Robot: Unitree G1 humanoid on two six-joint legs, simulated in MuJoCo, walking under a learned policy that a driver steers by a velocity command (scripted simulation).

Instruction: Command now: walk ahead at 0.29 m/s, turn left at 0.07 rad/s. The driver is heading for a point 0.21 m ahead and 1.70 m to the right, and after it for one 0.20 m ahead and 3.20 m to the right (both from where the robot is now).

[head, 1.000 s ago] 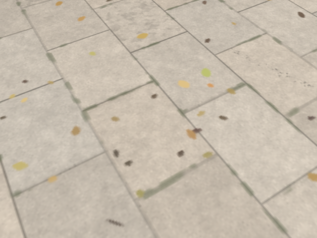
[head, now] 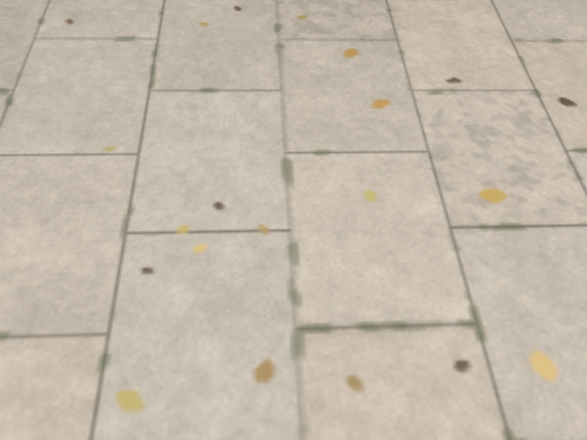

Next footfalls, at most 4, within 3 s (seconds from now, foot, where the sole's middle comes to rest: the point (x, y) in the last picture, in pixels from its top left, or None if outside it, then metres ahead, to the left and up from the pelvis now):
0.12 right None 0.24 -0.10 -0.78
0.62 left None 0.20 0.09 -0.78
1.10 right None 0.08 -0.09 -0.78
1.62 left None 0.26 0.00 -0.78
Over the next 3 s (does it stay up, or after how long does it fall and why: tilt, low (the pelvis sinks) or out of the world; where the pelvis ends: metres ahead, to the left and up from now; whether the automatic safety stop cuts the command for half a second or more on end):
stays up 0.34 -0.63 0.00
